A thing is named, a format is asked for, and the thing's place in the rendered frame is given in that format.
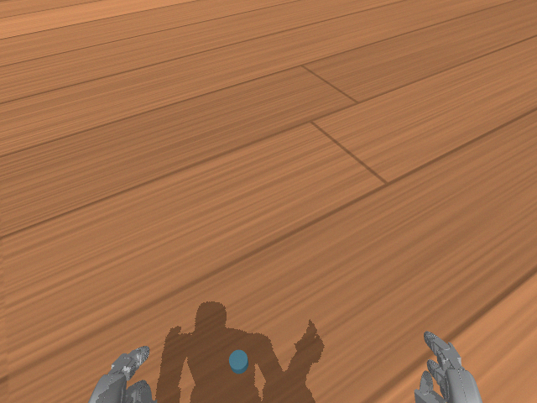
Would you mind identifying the left robot hand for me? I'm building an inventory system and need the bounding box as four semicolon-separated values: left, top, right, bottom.
88;346;157;403

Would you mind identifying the right robot hand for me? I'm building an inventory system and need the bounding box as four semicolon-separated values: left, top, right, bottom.
414;331;482;403

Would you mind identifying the tin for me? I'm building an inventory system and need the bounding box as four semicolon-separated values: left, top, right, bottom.
229;350;248;374

